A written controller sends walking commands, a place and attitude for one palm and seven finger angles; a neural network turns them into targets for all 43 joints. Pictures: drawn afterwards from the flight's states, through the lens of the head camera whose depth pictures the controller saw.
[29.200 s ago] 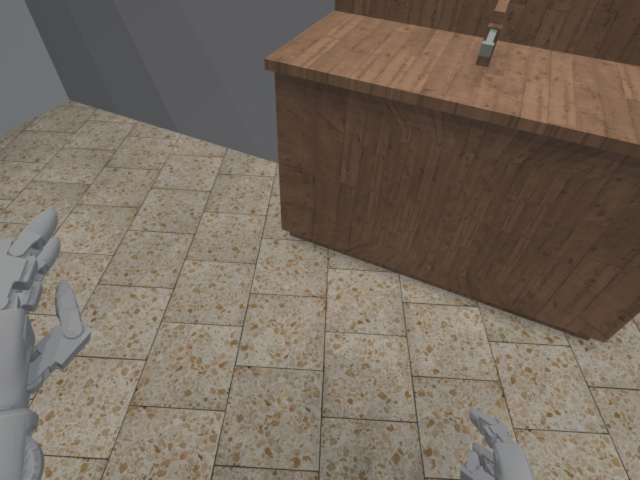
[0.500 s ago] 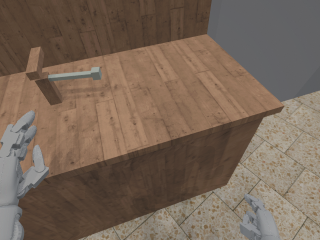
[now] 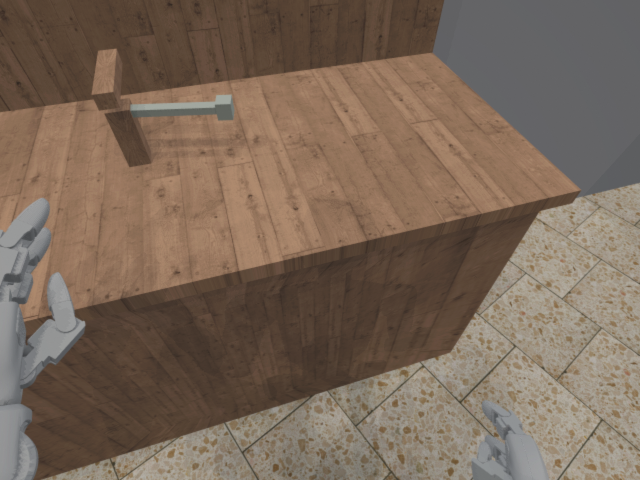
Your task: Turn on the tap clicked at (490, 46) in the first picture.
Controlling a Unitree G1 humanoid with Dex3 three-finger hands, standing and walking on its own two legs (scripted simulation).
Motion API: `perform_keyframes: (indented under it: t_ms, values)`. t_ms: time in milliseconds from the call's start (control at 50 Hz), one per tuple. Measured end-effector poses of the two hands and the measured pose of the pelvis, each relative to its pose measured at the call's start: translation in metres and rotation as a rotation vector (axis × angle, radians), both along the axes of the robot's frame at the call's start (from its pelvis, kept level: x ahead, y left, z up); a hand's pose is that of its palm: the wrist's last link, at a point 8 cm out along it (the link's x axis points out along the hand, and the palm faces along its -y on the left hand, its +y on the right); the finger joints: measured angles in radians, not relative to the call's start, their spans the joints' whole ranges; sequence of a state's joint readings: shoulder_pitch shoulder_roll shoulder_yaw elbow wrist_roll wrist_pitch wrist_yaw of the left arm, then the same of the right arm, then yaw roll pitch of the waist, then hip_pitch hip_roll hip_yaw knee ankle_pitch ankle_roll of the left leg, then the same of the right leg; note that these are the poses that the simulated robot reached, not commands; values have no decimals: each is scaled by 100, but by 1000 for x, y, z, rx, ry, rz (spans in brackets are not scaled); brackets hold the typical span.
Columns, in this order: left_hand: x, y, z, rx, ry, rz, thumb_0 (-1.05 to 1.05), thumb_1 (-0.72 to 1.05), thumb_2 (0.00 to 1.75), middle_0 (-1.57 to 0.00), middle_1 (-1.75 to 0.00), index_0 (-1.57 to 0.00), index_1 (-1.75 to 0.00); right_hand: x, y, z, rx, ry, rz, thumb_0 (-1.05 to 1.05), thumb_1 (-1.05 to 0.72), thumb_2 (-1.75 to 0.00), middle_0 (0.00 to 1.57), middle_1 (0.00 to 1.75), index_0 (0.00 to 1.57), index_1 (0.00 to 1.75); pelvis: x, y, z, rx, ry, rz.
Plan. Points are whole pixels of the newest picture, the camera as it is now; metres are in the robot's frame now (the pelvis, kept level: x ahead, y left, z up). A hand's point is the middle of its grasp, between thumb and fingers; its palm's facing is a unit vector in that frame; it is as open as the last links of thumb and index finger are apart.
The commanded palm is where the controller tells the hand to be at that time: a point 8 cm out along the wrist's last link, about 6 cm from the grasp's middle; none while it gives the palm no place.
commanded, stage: step back with the hand held close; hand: left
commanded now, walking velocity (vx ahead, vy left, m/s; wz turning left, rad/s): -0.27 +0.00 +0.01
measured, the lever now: (224, 107) +0.61 +0.20 +0.14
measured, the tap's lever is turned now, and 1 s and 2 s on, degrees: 78 78 78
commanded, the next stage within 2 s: stop stepping back and stand still in 0.68 s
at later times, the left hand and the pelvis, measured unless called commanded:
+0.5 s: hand out of the picture +0.16 +0.27 +0.18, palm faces +0.44 -0.81 -0.39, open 7.4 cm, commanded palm +0.11 +0.29 +0.19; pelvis -0.05 +0.01 +0.01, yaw +0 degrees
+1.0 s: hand out of the picture +0.10 +0.21 +0.15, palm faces +0.32 -0.87 -0.37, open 7.4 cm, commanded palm +0.04 +0.25 +0.19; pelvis -0.14 -0.02 +0.01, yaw -4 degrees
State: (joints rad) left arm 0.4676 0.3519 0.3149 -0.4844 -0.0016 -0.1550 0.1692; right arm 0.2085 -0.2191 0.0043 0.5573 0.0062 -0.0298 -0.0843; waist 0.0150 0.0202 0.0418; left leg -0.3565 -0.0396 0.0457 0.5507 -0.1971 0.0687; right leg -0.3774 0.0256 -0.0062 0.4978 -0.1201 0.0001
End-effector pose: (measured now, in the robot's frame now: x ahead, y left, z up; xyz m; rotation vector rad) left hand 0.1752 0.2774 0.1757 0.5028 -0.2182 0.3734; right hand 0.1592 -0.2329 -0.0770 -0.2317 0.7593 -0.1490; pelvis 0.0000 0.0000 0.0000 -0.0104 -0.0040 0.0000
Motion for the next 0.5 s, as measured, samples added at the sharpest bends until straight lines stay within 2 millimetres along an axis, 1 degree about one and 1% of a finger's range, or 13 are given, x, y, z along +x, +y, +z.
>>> perform_keyframes:
  t_ms: [140,200,280,360,440,500]
  values:
    - [-14,2,6,24,-54,26,1,88,90,-21,-30,-21,-30,-4,-1,-5,-2,-4,18,1,-90,-89,20,30,20,30,-8,-3,-5,2,-9,6]
    - [-15,-1,4,-10,-69,7,1,88,90,-21,-30,-21,-30,-7,-2,-5,-10,9,18,1,-90,-89,20,30,20,30,-14,-2,-6,-1,2,13]
    - [-18,-1,-2,-44,-78,-51,1,88,90,-21,-30,-21,-30,-16,-1,1,-36,19,10,1,-90,-89,20,30,20,30,-24,4,-7,-4,16,22]
    - [-28,11,-4,-10,-62,-75,1,88,90,-21,-30,-21,-30,-28,4,6,-70,7,1,1,-90,-89,20,30,20,30,-38,12,-8,-10,19,30]
    - [-44,27,8,15,-46,-18,1,88,90,-22,-30,-21,-30,-43,17,10,-49,16,3,1,-90,-89,20,30,20,30,-43,13,3,-33,41,23]
    - [-55,31,15,-19,-57,26,1,88,90,-21,-30,-21,-30,-52,25,13,-19,23,14,1,-90,-89,20,30,20,30,-49,11,11,-37,62,-7]
